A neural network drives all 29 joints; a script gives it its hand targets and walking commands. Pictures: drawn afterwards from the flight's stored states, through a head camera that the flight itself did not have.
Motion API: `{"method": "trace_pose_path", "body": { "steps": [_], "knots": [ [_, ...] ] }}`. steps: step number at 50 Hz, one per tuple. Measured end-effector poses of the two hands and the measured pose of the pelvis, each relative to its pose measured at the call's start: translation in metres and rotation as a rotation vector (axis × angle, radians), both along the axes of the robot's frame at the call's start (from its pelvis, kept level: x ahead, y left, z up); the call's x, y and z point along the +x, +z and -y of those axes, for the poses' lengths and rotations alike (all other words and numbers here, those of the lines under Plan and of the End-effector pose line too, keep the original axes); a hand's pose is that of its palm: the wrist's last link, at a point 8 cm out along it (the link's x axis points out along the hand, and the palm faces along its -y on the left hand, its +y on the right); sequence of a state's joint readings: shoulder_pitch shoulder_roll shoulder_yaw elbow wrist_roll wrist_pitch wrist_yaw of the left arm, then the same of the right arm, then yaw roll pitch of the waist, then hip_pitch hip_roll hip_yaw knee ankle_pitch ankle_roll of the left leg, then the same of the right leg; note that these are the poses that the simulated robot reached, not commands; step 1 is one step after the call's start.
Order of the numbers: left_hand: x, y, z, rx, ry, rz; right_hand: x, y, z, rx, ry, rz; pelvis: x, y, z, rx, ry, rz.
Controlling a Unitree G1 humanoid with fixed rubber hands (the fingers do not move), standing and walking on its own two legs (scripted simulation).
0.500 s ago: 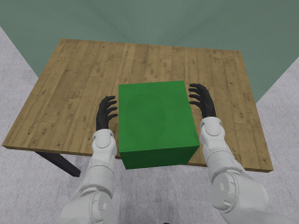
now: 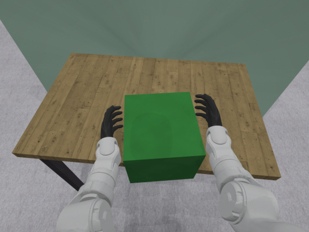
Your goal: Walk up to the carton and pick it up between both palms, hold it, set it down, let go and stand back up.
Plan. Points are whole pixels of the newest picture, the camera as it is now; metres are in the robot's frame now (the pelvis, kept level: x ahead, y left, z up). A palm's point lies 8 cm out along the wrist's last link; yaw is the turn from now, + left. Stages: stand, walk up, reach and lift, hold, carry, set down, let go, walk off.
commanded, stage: reach and lift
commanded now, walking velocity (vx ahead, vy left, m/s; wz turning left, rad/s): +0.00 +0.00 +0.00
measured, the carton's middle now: (159, 137) +0.39 +0.01 -0.05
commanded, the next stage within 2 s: none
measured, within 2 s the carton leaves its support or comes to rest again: neither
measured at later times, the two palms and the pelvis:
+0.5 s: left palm (104, 115) +0.37 +0.15 +0.09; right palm (221, 109) +0.39 -0.14 +0.11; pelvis +0.00 +0.00 +0.00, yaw +1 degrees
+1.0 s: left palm (94, 115) +0.35 +0.16 +0.13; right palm (222, 112) +0.35 -0.13 +0.14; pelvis -0.01 +0.01 +0.00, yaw +2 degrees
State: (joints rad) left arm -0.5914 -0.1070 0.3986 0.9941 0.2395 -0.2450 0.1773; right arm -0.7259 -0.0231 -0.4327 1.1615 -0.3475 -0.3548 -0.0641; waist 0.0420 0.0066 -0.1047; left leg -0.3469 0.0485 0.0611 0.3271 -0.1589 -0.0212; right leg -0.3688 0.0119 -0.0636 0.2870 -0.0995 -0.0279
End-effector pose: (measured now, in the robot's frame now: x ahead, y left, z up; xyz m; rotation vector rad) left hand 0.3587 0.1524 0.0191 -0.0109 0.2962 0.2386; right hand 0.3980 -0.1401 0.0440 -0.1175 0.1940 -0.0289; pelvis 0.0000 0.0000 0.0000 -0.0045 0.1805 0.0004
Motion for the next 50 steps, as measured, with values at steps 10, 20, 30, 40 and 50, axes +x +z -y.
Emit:
{"method": "trace_pose_path", "body": {
  "steps": [10,20,30,40,50],
  "knots": [
    [0.006,0.022,0.001,0.010,-0.037,0.028,-0.006,0.023,0.002,0.004,-0.036,0.027,-0.001,0.002,0.002,0.002,0.005,0.073],
    [0.010,0.050,0.002,0.031,-0.059,0.079,-0.009,0.050,0.004,0.028,-0.058,0.071,0.002,0.003,0.001,-0.002,0.011,0.124],
    [0.014,0.084,-0.006,0.041,-0.088,0.093,-0.016,0.075,-0.003,0.048,-0.096,0.086,0.001,0.004,-0.002,0.002,0.024,0.193],
    [-0.002,0.092,-0.009,0.048,-0.097,0.059,-0.031,0.079,-0.010,0.066,-0.089,0.080,-0.002,0.003,-0.010,0.001,0.027,0.269],
    [-0.013,0.107,-0.010,0.101,-0.107,0.039,-0.045,0.101,-0.012,0.097,-0.096,0.151,-0.010,0.003,-0.011,0.002,0.032,0.318]
  ]
}}
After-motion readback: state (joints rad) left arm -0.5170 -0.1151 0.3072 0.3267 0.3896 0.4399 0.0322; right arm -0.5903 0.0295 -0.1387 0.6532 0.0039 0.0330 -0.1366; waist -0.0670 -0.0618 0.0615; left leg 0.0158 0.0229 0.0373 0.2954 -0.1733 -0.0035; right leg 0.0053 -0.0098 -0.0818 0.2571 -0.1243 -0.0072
